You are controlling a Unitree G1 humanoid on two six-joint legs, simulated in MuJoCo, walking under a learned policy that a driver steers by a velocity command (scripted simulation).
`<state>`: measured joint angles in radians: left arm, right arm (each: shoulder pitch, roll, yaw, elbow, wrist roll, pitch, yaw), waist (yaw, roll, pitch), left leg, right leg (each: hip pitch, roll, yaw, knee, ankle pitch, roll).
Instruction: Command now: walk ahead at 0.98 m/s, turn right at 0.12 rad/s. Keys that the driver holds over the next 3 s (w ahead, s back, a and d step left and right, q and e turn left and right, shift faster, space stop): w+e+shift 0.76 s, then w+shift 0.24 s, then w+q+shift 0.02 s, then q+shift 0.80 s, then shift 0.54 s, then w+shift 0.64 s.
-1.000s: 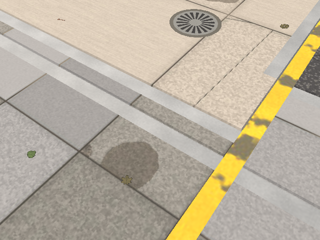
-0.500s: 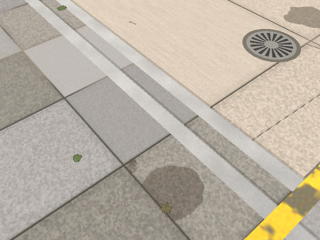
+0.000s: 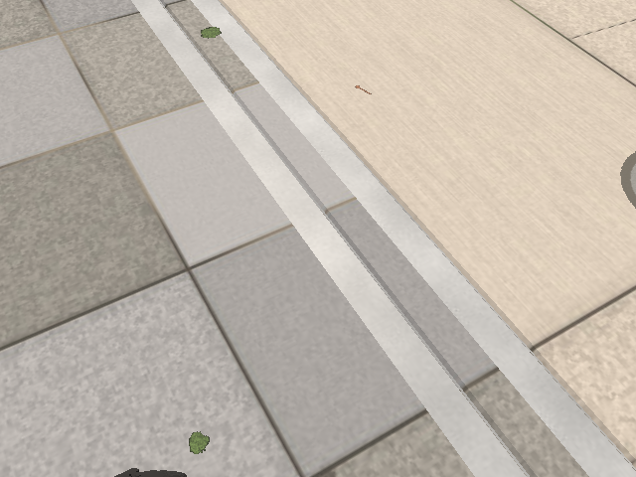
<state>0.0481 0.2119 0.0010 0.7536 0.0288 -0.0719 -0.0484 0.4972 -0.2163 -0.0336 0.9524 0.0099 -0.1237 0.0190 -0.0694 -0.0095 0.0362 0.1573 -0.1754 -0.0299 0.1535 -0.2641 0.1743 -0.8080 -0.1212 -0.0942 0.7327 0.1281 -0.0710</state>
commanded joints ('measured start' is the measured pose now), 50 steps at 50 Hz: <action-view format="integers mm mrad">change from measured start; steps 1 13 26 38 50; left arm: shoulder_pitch -70 343 375 49 349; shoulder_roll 72 139 308 83 373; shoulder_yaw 8 76 135 39 112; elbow -43 142 73 -172 -34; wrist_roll -27 -14 -27 8 29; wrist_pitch -7 -4 -29 63 39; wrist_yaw -4 44 32 -30 28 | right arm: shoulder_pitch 39 -263 -270 -137 39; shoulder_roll -143 -100 -228 -108 -131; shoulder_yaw -15 31 1 -11 -4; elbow -33 -257 -332 -153 -162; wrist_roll -12 -95 -40 -29 -26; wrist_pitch -22 3 4 -16 28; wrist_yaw -16 -3 -30 -8 -22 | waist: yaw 16 24 -20 89 148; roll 71 137 -48 132 -244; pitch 16 44 -203 3 -316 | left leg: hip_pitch -111 -883 -165 -248 -769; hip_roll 222 245 182 452 212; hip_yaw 27 -84 10 57 214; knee -43 1232 334 33 1355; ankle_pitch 1166 -44 163 358 -206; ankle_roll -113 -160 -164 -127 -149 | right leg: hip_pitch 290 611 643 -20 1278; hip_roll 153 -19 126 13 -137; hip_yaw -109 603 428 118 577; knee -113 -566 -28 527 -163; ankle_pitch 81 -505 286 -262 -336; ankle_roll -54 -287 -77 -37 -247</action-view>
